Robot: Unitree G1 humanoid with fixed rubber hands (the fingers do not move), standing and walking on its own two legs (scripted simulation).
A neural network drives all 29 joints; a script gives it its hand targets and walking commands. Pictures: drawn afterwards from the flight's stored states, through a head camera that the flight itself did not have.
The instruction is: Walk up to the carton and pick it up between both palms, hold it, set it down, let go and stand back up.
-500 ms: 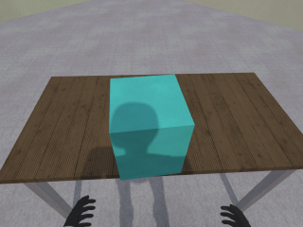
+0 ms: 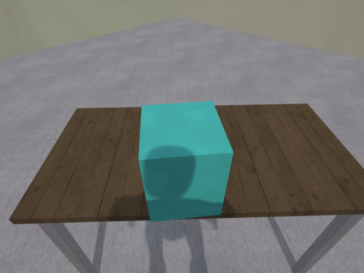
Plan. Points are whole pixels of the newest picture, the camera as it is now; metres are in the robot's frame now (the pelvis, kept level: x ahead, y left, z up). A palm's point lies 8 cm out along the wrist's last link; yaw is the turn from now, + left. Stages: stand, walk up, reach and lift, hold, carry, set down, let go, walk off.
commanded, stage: stand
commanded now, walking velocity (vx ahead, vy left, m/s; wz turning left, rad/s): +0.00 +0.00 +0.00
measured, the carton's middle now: (181, 161) +0.44 +0.03 +0.02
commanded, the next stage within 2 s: none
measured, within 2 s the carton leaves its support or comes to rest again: neither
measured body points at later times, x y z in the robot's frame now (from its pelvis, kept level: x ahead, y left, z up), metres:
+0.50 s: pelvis -0.04 +0.01 +0.00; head -0.07 +0.01 +0.45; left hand +0.00 +0.26 -0.14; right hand -0.02 -0.24 -0.14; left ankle -0.01 +0.11 -0.74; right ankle +0.02 -0.09 -0.74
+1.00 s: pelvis -0.04 +0.03 +0.00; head -0.06 +0.04 +0.45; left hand -0.03 +0.28 -0.15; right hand -0.04 -0.22 -0.14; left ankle -0.01 +0.11 -0.74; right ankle +0.02 -0.09 -0.74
